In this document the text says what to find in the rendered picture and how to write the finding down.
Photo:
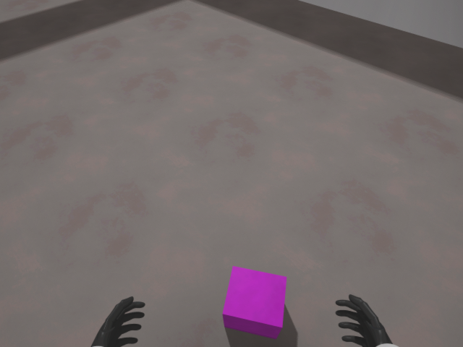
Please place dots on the carton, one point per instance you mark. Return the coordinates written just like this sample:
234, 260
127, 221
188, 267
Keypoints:
255, 302

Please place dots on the robot left hand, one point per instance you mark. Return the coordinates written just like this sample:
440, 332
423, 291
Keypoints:
112, 328

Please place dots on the robot right hand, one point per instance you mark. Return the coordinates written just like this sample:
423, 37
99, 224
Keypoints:
372, 331

